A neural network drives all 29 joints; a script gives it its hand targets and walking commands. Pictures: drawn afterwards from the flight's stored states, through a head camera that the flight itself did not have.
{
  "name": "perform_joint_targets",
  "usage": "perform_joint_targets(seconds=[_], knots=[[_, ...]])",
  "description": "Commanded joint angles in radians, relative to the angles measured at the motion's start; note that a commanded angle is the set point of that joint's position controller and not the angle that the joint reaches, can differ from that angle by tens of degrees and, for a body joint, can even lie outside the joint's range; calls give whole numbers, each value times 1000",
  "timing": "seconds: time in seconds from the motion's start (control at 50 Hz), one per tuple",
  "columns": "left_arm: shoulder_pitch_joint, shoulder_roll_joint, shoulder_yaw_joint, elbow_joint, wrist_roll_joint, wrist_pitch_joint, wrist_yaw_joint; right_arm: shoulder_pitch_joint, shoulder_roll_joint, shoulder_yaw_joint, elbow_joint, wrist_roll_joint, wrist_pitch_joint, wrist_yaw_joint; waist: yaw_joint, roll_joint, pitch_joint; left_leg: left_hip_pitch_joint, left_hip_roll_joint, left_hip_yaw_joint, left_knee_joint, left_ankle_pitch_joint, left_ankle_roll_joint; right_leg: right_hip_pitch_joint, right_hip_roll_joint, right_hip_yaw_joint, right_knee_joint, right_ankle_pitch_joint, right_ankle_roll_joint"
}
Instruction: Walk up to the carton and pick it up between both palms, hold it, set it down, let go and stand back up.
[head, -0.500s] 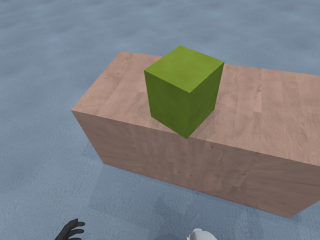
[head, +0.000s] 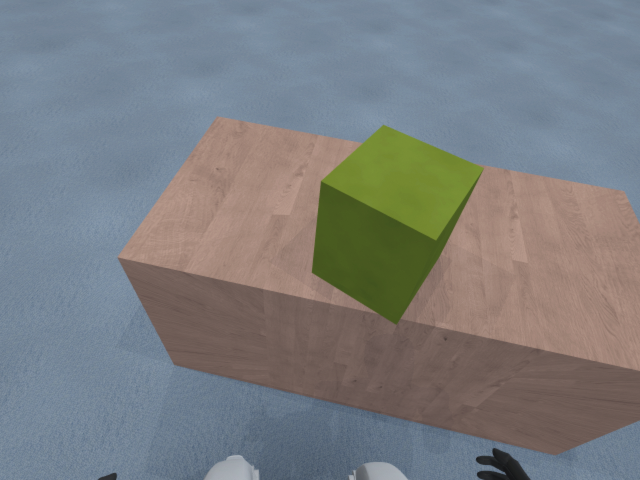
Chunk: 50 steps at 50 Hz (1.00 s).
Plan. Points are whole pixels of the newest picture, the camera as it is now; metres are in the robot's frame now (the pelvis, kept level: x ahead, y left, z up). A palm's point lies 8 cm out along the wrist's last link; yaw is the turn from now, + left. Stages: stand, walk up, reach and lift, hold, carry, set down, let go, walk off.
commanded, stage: walk up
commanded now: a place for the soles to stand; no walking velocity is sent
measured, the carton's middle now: (390, 225) +0.58 -0.12 -0.06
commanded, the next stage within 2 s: none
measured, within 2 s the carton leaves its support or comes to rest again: neither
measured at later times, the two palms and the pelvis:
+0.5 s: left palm out of the picture +0.14 +0.24 -0.07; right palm out of the picture +0.03 -0.28 -0.10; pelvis +0.01 +0.00 +0.02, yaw -12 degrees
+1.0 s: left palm (153, 442) +0.19 +0.21 -0.07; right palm out of the picture +0.07 -0.29 -0.07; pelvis +0.04 -0.02 +0.03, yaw -12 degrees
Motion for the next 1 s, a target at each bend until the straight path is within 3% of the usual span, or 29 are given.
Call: perform_joint_targets(seconds=[0.0, 0.04, 0.08, 0.14, 0.18, 0.24, 0.26, 0.28, 0.3, 0.32, 0.34, 0.38, 0.42, 0.46, 0.48, 0.5, 0.52, 0.54, 0.56, 0.58, 0.6, 0.62, 0.64, 0.66, 0.68, 0.72, 0.8, 0.88, 0.98], knots=[[63, 92, 39, -73, -12, -5, -15, 25, -205, -73, -74, -24, -24, -22, -28, 270, -106, 114, 235, -260, -419, -32, 212, -75, -53, 3, -16, 44, -7], [23, 104, 49, -75, 2, 11, -29, 78, -212, -80, -50, -30, -25, -36, -54, 242, -130, 177, 276, -340, -472, -251, 228, -117, -39, -16, -25, 61, -1], [-11, 88, 45, -76, -3, 18, -40, 96, -222, -82, -44, -40, -32, -51, -64, 236, -126, 264, 311, -325, -458, -208, 251, -182, -58, -9, -98, 50, 0], [-49, 66, 45, -92, -8, 10, -55, 103, -249, -88, -30, -49, -37, -59, -62, 234, -145, 232, 337, -282, -459, -180, 242, -102, -70, -22, -215, 13, -25], [-14, 50, 46, -71, -16, 0, -65, 66, -261, -88, -40, -47, -33, -56, -32, 223, -141, 131, 307, -191, -449, -186, 199, 37, -54, -68, -333, 45, -45], [130, 46, 58, -13, -28, -28, -75, 7, -232, -75, -45, -37, -11, -40, 67, 147, -151, -64, 209, 7, -291, -309, 87, 357, 10, -130, -647, 278, -91], [132, 102, 77, 1, -21, -34, -68, 56, -179, -58, -48, -24, -5, -31, 72, -5, -165, -152, 153, 48, -149, -366, 42, 429, -25, -14, -703, 235, -119], [95, 189, 92, -15, -14, -35, -56, 84, -104, -33, -86, 7, -3, -19, 77, -226, -170, -221, 32, 111, 97, -387, -27, 340, -211, 369, -846, -107, -217], [18, 207, 89, -25, -24, -30, -39, 59, -141, -49, -98, 8, 10, -26, 68, -151, -96, -219, -7, -14, 190, -406, -28, 167, -310, 538, -951, -299, -315], [-21, 189, 79, -23, -34, -31, -23, 25, -182, -62, -86, 8, 19, -27, 69, -118, -23, -181, 14, -74, 217, -351, -15, 71, -320, 527, -976, -294, -337], [-64, 138, 55, -28, -30, -41, -13, 50, -179, -54, -77, 16, 16, -22, 36, -128, 19, -186, 10, -78, 185, -282, -17, 107, -269, 432, -946, -77, -299], [-78, 114, 34, -33, -17, -52, -7, 101, -154, -50, -49, 8, -6, -21, 22, -134, -1, -134, 1, -65, 100, -198, -20, 158, -234, 285, -849, 344, -260], [-107, 118, 31, -36, -15, -48, -13, 155, -133, -48, -26, 1, -20, -23, 5, -177, -65, -26, -23, -33, 30, -153, -23, 170, -212, 199, -787, 514, -245], [-135, 112, 20, -41, -21, -36, -20, 181, -127, -51, -23, 1, -29, -23, -19, -183, -101, 131, -50, -8, -141, -46, -15, 110, -182, 147, -735, 483, -219], [-150, 102, 13, -38, -26, -29, -25, 204, -139, -54, -24, -1, -34, -25, -38, -144, -104, 234, -59, -8, -246, 59, -8, 48, -169, 119, -698, 440, -193], [-130, 85, 8, -29, -31, -26, -31, 211, -168, -63, -29, -4, -39, -28, -42, -62, -118, 309, -63, -45, -309, 140, 2, -6, -141, 110, -661, 367, -152], [-104, 75, 0, -23, -39, -22, -36, 234, -173, -68, -19, -18, -42, -29, -55, -62, -140, 391, -5, -133, -293, 144, 31, -88, -113, 73, -613, 243, -116], [-47, 13, -13, -28, -39, -23, -40, 244, -220, -79, -24, -34, -42, -33, -46, 89, -145, 411, 125, -341, -392, -91, 78, -170, -37, 5, -473, 103, -74], [12, 21, -6, -15, -33, -15, -37, 168, -274, -96, -34, -18, -31, -40, -6, 118, -101, 190, 265, -518, -542, -473, 162, -64, -6, -76, -404, 25, -48], [41, 49, 8, 1, -22, -6, -38, 103, -262, -95, -36, -8, -20, -40, 20, 153, -39, 17, 293, -517, -579, -580, 209, 56, -42, -56, -372, 54, -52], [36, 64, 13, 2, -21, -13, -43, 43, -220, -72, -51, 1, -19, -31, 41, 171, -6, -65, 249, -437, -572, -542, 181, 129, -60, -27, -474, 99, -68], [28, 68, 12, 2, -34, -29, -48, 42, -195, -61, -56, 1, -21, -23, 39, 159, 9, -74, 156, -297, -548, -436, 117, 168, -65, -22, -621, 172, -77], [20, 80, 16, 7, -36, -45, -51, 59, -181, -57, -60, 2, -23, -15, 31, 158, -6, -78, 85, -208, -506, -350, 65, 204, -66, 7, -692, 245, -87], [8, 95, 20, 5, -28, -55, -52, 83, -165, -54, -61, 8, -25, -8, 17, 156, -24, -59, 45, -160, -450, -274, 36, 209, -85, 56, -724, 274, -99], [-15, 110, 24, 0, -23, -57, -50, 92, -149, -51, -58, 16, -25, -2, 9, 136, -34, -12, 17, -129, -405, -243, 24, 152, -103, 110, -758, 177, -111], [-51, 104, 15, 13, -40, -59, -48, 98, -132, -53, -54, 14, -24, 1, -20, 107, -61, 184, 3, -133, -344, -158, 35, -3, -116, 119, -793, 49, -113], [-53, 78, -5, 10, -33, -71, -44, 120, -153, -51, -50, 3, -44, -3, -24, 59, -159, 229, 34, -140, -316, 56, 54, 108, -106, 66, -751, 365, -101], [-62, 82, -10, 12, -35, -66, -41, 124, -152, -44, -48, 8, -43, -8, -23, 18, -191, 242, 27, -105, -277, 198, 51, 164, -115, 55, -741, 490, -104], [-61, 83, -15, 11, -41, -56, -40, 119, -158, -42, -44, 8, -34, -13, -15, -2, -163, 238, 24, -86, -270, 244, 46, 174, -111, 38, -739, 549, -102]])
